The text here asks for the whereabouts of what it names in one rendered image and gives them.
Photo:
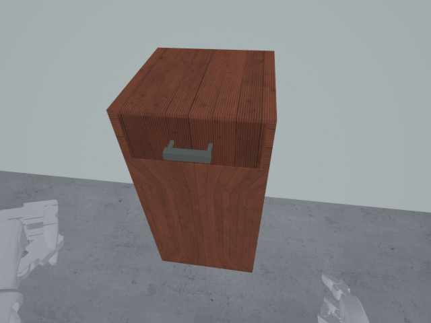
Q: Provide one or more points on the cabinet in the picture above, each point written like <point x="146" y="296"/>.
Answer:
<point x="201" y="214"/>

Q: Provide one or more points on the robot right hand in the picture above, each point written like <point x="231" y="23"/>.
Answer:
<point x="348" y="310"/>

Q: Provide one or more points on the left robot forearm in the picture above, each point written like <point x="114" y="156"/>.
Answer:
<point x="10" y="302"/>

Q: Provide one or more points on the robot left hand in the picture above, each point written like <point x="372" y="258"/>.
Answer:
<point x="37" y="222"/>

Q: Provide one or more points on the drawer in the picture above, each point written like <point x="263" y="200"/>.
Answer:
<point x="235" y="143"/>

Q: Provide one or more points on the handle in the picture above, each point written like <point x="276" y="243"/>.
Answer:
<point x="190" y="155"/>

